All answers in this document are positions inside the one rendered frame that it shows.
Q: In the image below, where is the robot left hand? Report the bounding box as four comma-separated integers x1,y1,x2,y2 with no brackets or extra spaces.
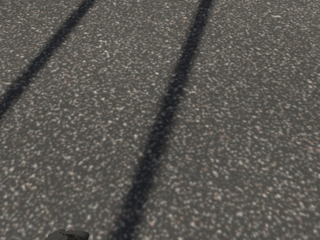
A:
44,228,89,240

